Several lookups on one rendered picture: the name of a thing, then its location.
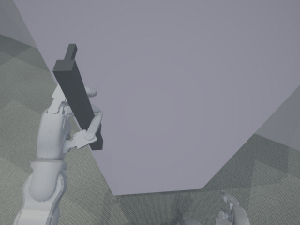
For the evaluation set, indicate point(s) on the robot left forearm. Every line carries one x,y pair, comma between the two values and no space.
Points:
42,192

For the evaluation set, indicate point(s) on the handle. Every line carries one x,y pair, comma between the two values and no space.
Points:
69,78

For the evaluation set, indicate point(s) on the robot right hand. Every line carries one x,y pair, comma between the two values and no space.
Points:
237,216

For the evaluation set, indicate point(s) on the robot left hand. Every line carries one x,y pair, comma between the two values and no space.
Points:
54,127

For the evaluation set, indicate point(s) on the fridge door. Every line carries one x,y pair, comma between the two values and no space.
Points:
182,84

